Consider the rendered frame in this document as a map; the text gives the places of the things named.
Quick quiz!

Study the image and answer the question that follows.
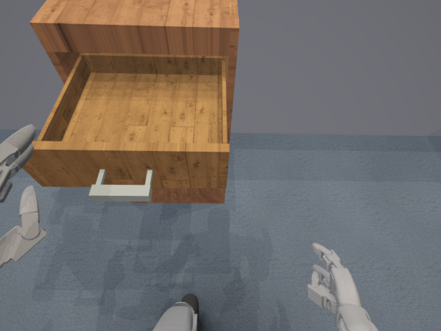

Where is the robot left shin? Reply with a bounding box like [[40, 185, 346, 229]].
[[173, 302, 194, 311]]

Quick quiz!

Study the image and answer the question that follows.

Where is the left robot foot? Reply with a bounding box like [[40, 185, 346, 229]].
[[182, 294, 198, 314]]

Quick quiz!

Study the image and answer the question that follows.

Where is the handle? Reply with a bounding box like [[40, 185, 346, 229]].
[[89, 170, 153, 201]]

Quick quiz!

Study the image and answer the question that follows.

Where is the robot left hand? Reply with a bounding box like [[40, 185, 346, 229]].
[[0, 124, 46, 269]]

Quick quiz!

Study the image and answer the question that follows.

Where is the drawer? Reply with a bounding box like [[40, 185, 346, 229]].
[[22, 53, 229, 188]]

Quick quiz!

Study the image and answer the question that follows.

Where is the cabinet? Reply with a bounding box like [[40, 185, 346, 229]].
[[30, 0, 239, 203]]

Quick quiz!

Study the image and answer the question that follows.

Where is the right robot forearm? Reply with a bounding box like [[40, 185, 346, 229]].
[[336, 304, 378, 331]]

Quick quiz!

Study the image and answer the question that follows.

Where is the robot right hand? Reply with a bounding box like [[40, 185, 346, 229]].
[[307, 243, 361, 315]]

